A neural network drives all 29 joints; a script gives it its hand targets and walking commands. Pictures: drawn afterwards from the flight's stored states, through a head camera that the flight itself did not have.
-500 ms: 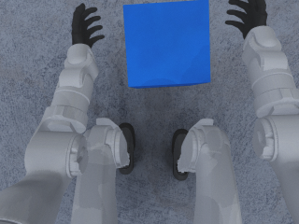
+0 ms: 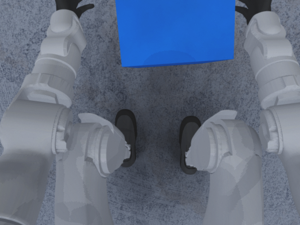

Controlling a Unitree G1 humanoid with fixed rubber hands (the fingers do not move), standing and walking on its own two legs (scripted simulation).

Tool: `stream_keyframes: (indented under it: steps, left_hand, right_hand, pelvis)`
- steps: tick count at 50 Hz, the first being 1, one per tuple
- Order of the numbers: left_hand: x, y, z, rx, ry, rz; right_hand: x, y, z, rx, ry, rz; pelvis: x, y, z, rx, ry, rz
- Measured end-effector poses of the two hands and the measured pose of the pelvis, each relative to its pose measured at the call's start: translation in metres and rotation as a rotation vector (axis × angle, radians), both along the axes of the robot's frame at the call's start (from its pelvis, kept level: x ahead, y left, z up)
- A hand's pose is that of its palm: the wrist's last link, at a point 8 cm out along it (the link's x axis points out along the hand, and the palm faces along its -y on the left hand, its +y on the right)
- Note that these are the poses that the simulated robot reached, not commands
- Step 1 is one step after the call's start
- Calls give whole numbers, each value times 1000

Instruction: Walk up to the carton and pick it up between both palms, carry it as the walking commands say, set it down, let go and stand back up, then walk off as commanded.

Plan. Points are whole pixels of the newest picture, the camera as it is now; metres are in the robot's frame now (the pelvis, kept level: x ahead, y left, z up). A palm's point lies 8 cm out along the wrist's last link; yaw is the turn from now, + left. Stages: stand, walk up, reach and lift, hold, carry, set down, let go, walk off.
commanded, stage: reach and lift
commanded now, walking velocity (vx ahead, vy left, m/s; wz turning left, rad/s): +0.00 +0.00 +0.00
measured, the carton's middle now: (170, 22) +0.52 -0.04 -0.24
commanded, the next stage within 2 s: none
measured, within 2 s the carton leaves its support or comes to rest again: leaves its support in 1.44 s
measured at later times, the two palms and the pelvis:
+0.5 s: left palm (83, 12) +0.53 +0.14 -0.17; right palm (246, 8) +0.52 -0.19 -0.18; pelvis +0.00 +0.00 +0.01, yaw +0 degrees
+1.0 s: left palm (98, 11) +0.53 +0.11 -0.17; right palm (246, 8) +0.52 -0.19 -0.18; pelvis +0.00 +0.00 +0.01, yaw -2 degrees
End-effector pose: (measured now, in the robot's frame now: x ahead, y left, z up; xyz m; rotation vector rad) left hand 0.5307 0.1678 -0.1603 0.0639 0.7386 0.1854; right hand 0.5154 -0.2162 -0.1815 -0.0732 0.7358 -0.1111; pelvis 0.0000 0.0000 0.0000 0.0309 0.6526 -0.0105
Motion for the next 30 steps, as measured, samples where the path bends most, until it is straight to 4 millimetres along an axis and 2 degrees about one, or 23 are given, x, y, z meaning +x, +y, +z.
stream_keyframes:
  steps: [9,22,30]
  left_hand:
    - [2,-11,-5,-15,10,2]
    - [-2,-23,-5,-22,17,-15]
    - [0,-40,-6,-37,15,-45]
  right_hand:
    - [2,1,-2,0,-3,12]
    - [8,21,4,13,-8,26]
    - [6,23,4,8,-7,14]
  pelvis:
    - [1,0,-1,2,8,-9]
    - [4,-1,5,5,43,-8]
    - [4,0,8,0,57,-10]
